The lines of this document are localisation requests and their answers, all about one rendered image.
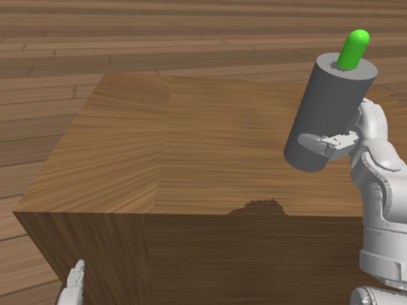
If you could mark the left robot hand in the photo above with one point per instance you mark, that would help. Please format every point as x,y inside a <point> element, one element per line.
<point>72,295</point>

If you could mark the right robot arm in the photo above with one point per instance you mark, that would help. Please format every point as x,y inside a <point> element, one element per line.
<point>381,176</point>

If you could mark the bottle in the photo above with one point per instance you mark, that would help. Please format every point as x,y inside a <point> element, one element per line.
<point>337,85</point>

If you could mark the right robot hand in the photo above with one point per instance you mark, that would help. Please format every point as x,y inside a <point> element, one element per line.
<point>369,122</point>

